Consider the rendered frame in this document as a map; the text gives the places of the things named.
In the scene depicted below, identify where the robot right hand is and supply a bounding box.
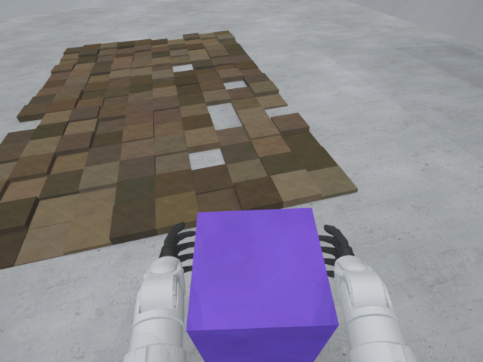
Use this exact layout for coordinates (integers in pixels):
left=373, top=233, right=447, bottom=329
left=318, top=225, right=354, bottom=278

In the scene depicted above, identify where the carton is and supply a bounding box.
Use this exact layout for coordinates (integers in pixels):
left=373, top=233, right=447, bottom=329
left=186, top=208, right=339, bottom=362

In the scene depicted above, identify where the robot left hand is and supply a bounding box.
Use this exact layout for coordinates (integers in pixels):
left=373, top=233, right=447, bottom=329
left=159, top=222, right=195, bottom=273

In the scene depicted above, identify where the robot left forearm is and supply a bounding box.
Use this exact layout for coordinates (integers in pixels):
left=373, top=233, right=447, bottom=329
left=123, top=256, right=186, bottom=362

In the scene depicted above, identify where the robot right forearm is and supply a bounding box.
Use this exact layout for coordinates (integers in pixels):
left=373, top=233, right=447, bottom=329
left=334, top=255, right=417, bottom=362

